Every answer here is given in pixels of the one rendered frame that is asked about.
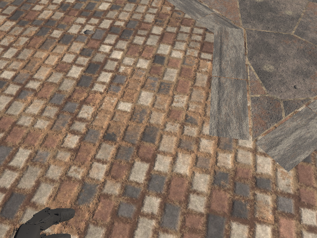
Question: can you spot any robot left hand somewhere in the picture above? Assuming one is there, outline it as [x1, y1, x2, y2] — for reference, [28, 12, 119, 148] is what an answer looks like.
[14, 207, 75, 238]

